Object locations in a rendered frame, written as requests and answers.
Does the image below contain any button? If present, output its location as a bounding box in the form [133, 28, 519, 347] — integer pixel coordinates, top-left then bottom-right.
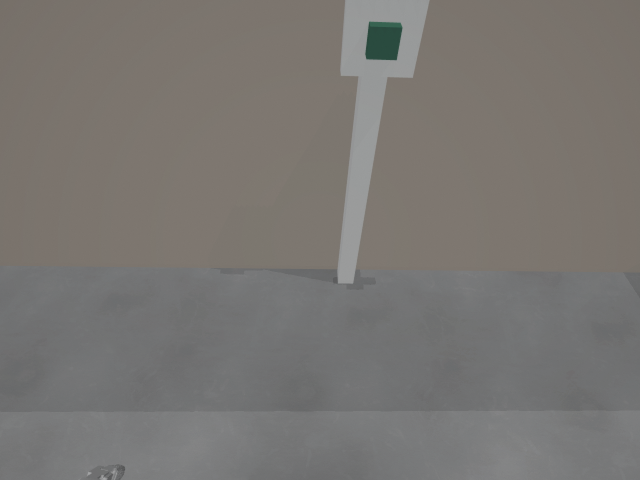
[365, 22, 402, 60]

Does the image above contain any panel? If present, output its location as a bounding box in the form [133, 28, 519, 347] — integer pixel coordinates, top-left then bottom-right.
[337, 0, 430, 284]

